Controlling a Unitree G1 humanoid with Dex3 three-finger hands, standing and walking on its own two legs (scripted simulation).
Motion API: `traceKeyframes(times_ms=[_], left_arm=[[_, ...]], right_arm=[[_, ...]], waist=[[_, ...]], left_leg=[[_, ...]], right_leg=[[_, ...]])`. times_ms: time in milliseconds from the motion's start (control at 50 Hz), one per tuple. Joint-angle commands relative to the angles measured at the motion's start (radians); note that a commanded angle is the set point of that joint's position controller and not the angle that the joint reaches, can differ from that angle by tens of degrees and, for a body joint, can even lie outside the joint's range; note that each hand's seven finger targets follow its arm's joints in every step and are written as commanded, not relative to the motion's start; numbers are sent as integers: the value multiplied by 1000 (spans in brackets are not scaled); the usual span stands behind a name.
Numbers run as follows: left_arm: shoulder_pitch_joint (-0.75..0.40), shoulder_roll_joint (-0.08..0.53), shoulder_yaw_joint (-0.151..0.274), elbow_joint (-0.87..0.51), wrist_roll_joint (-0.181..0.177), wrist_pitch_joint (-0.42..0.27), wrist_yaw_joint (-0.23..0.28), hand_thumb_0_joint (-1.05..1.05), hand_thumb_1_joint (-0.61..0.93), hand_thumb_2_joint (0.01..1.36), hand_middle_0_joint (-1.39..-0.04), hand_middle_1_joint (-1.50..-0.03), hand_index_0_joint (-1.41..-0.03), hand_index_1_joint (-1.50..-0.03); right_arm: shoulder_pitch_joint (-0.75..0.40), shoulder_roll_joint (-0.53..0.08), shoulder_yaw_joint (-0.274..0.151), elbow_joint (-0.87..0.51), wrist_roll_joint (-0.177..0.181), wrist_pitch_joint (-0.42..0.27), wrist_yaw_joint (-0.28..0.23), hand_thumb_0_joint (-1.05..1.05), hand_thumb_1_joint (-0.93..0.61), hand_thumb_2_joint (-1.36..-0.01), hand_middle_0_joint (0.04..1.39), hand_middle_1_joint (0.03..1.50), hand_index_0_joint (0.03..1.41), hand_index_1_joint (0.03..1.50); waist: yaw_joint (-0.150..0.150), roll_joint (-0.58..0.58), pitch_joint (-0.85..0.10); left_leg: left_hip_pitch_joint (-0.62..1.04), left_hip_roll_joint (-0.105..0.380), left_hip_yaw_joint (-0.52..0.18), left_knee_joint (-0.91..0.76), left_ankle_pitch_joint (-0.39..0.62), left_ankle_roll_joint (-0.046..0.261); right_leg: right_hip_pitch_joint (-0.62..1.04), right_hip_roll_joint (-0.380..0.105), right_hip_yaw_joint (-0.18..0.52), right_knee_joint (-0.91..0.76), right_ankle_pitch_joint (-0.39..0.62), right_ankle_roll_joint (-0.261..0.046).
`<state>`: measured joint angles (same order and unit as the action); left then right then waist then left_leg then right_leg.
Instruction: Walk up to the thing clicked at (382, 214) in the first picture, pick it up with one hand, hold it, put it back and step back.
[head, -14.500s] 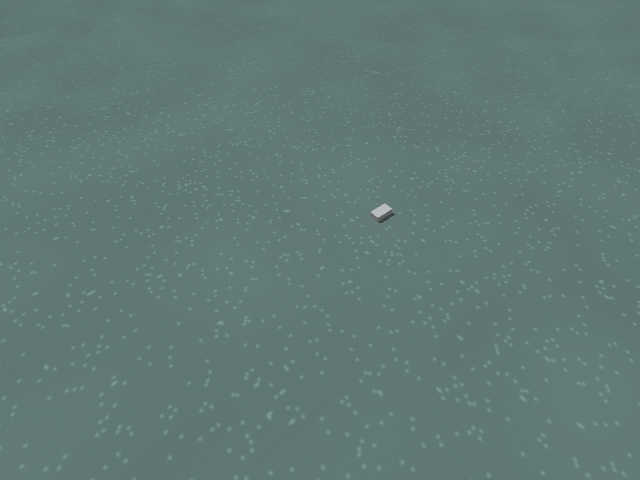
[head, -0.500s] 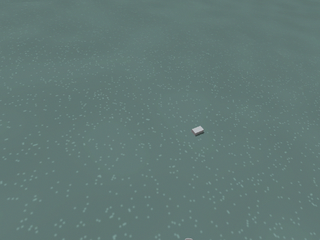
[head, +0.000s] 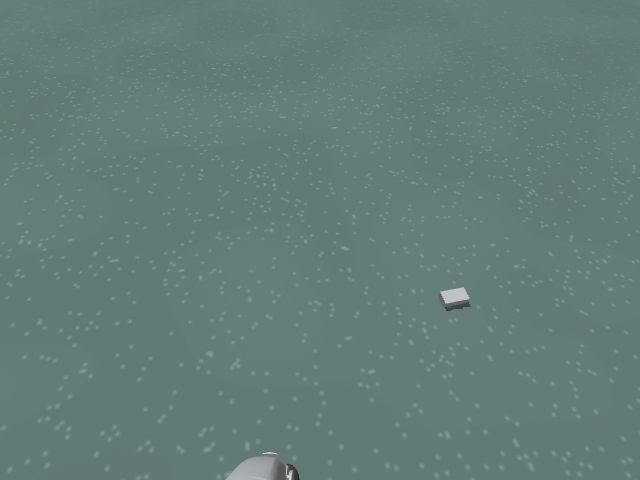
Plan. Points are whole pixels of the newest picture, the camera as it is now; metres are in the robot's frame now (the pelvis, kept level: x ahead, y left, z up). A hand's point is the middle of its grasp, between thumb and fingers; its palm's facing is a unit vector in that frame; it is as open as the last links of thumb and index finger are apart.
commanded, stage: walk up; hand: left
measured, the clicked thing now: (453, 297) +0.85 -0.41 -0.73
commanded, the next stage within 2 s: none
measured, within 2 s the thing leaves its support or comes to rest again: neither
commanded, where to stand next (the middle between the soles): +0.54 -0.77 m, yaw +17 degrees
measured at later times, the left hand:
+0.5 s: hand (288, 467) +0.16 +0.06 -0.13, palm faces +0.11 -0.92 -0.38, open 7.4 cm
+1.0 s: hand (415, 398) +0.28 -0.11 -0.15, palm faces +0.11 -0.94 -0.33, open 7.4 cm
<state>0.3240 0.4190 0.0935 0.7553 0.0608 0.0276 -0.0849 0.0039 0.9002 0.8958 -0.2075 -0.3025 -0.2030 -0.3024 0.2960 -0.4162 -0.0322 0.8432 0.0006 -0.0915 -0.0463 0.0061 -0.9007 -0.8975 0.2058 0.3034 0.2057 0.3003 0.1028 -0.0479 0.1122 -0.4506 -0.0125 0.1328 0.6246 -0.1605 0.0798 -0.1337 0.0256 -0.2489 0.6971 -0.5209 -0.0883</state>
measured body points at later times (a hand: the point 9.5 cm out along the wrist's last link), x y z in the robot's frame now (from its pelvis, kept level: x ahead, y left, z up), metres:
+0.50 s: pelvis +0.13 -0.23 +0.00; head +0.14 -0.23 +0.45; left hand +0.16 +0.11 -0.10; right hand +0.22 -0.60 -0.09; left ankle +0.13 -0.07 -0.65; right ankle +0.16 -0.35 -0.71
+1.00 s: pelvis +0.24 -0.41 +0.00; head +0.25 -0.37 +0.44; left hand +0.28 -0.07 -0.12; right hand +0.34 -0.75 -0.07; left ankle +0.27 -0.21 -0.71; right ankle +0.32 -0.59 -0.67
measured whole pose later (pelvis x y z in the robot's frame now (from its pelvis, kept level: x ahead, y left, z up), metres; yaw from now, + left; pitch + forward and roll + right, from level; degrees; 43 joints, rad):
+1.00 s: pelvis +0.24 -0.41 +0.00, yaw +11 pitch -2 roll +1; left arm 0.26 0.48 0.12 0.73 0.06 0.10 -0.11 0.00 0.90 0.90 -0.21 -0.30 -0.20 -0.30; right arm 0.35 -0.44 -0.04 0.88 -0.03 -0.10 -0.08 0.01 -0.89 -0.90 0.21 0.30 0.21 0.30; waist -0.01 -0.13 0.07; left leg -0.41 0.11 0.00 0.73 -0.30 0.01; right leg -0.54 -0.12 0.10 1.07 -0.44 0.01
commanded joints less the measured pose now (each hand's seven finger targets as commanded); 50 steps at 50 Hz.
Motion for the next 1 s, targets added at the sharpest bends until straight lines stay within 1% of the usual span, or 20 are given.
traceKeyframes(times_ms=[0, 20, 80, 140, 260, 300, 340, 360, 380, 400, 420, 480, 560, 600, 660, 680, 700, 740, 820, 980], left_arm=[[13, 162, 52, -167, 4, -8, 20, 0, 900, 900, -200, -300, -200, -300], [25, 285, 75, -157, 2, 12, 17, 0, 900, 900, -200, -300, -200, -300], [-52, 267, 85, -123, -9, 18, 4, 0, 900, 900, -200, -300, -200, -300], [14, 225, 86, -102, -7, 34, -23, 0, 900, 900, -200, -300, -200, -300], [-34, 210, 94, -98, -8, 38, -41, 0, 900, 900, -200, -300, -200, -300], [35, 209, 104, -68, -9, 40, -36, 0, 900, 900, -200, -300, -200, -300], [219, 248, 129, 11, -3, 34, -21, 0, 900, 900, -200, -300, -200, -300], [310, 317, 150, 25, 20, 24, -9, 0, 900, 900, -200, -300, -200, -300], [163, 382, 145, -47, 22, 9, 2, 0, 900, 900, -200, -300, -200, -300], [-30, 429, 146, -101, 0, 0, 11, 0, 900, 900, -200, -300, -200, -300], [-78, 404, 149, -116, -17, -4, 17, 0, 900, 900, -200, -300, -200, -300], [-78, 291, 109, -73, -6, -13, 21, 0, 900, 900, -200, -300, -200, -300], [-62, 232, 75, -92, 1, -20, 19, 0, 900, 900, -200, -300, -200, -300], [-74, 217, 64, -112, 7, -16, 19, 0, 900, 900, -200, -300, -200, -300], [-121, 188, 44, -159, -9, -1, 16, 0, 900, 900, -200, -300, -200, -300], [-77, 144, 31, -170, -15, -1, 19, 0, 900, 900, -200, -300, -200, -300], [-6, 111, 27, -171, -10, 7, 21, 0, 900, 900, -200, -300, -200, -300], [46, 280, 71, -135, 3, 41, 28, 0, 900, 900, -200, -300, -200, -300], [-11, 258, 94, -100, 7, 45, 14, 0, 900, 900, -200, -300, -200, -300], [-38, 225, 100, -104, -2, 62, -24, 0, 900, 900, -200, -300, -200, -300]], right_arm=[[356, -393, -149, -29, -2, 1, -75, 0, -900, -900, 200, 300, 200, 300], [251, -413, -155, -65, 34, -2, -86, 0, -900, -900, 200, 300, 200, 300], [78, -312, -105, -81, 4, -15, -81, 0, -900, -900, 200, 300, 200, 300], [36, -344, -108, -52, -8, -33, -57, 0, -900, -900, 200, 300, 200, 300], [17, -419, -132, -37, -42, -36, -33, 0, -900, -900, 200, 300, 200, 300], [-37, -420, -133, -39, -46, -23, -30, 0, -900, -900, 200, 300, 200, 300], [-91, -335, -110, -44, -52, -3, -40, 0, -900, -900, 200, 300, 200, 300], [-77, -226, -79, -44, -42, 7, -47, 0, -900, -900, 200, 300, 200, 300], [-19, -186, -66, -53, -23, 11, -60, 0, -900, -900, 200, 300, 200, 300], [11, -248, -89, -34, -30, 13, -75, 0, -900, -900, 200, 300, 200, 300], [5, -298, -95, -4, -21, 8, -72, 0, -900, -900, 200, 300, 200, 300], [67, -282, -83, 71, 8, -10, -55, 0, -900, -900, 200, 300, 200, 300], [107, -238, -70, 73, -3, -20, -38, 0, -900, -900, 200, 300, 200, 300], [131, -225, -63, 63, 3, -23, -39, 0, -900, -900, 200, 300, 200, 300], [315, -248, -85, 100, 0, -25, -57, 0, -900, -900, 200, 300, 200, 300], [355, -308, -107, 91, -13, -23, -71, 0, -900, -900, 200, 300, 200, 300], [339, -380, -127, 56, -24, -19, -85, 0, -900, -900, 200, 300, 200, 300], [204, -428, -139, -8, 13, -11, -96, 0, -900, -900, 200, 300, 200, 300], [108, -327, -103, -7, -13, -20, -78, 0, -900, -900, 200, 300, 200, 300], [60, -435, -136, -2, -46, -23, -55, 0, -900, -900, 200, 300, 200, 300]], waist=[[-175, 139, -290], [-157, 45, -296], [-102, -20, -126], [-51, 125, -48], [-71, 273, -76], [-25, 267, -116], [89, 43, -169], [159, -246, -137], [75, -323, -81], [-23, -258, -45], [-48, -193, -15], [-70, -166, 17], [-60, -154, -18], [-63, -139, -73], [-166, 13, -194], [-191, 128, -233], [-158, 251, -292], [-131, 75, -251], [-100, 45, -74], [-103, 276, -71]], left_leg=[[640, 527, -911, -240, -249, 274], [611, 594, -998, -313, -346, 311], [199, 371, -548, -290, -187, 179], [-6, 275, -358, -275, -339, 139], [-49, 246, -330, -256, -483, 124], [-115, 222, -275, -189, -467, 94], [-249, 114, -142, 127, -507, 36], [-410, -9, -48, 494, -507, -17], [-518, -64, -123, 675, -495, -46], [-462, 31, -184, 706, -409, -47], [-426, 80, -186, 671, -352, -36], [-275, 83, -155, 480, -297, -38], [-150, 44, -64, 266, -269, -27], [-67, 32, -49, 152, -195, -14], [373, 33, -76, -112, 126, -13], [521, 148, -264, -163, 105, 25], [673, 400, -692, -184, 74, 103], [476, 564, -876, -286, -233, 261], [107, 336, -476, -260, -228, 138], [16, 293, -392, -230, -499, 138]], right_leg=[[-638, -25, 275, 693, -104, 152], [-645, -85, 401, 782, -39, 137], [-482, -148, 392, 637, 91, 106], [-387, -179, 363, 477, 120, 98], [-307, -154, 250, 186, 118, 94], [-165, -117, 186, 104, 152, 88], [67, -46, 123, -54, 164, 96], [111, -167, 362, -259, -38, 63], [3, -360, 782, -489, -207, -21], [-61, -425, 924, -554, -304, -95], [-103, -413, 877, -539, -322, -111], [-136, -268, 489, -318, 140, -116], [-100, -270, 415, -287, 398, -179], [-74, -270, 379, -245, 520, -160], [-237, -179, 241, 46, 579, -64], [-382, -125, 215, 222, 414, 4], [-594, -42, 252, 367, -17, 65], [-587, -102, 376, 602, -38, 106], [-455, -138, 390, 513, 85, 89], [-436, -150, 294, 295, 42, 103]])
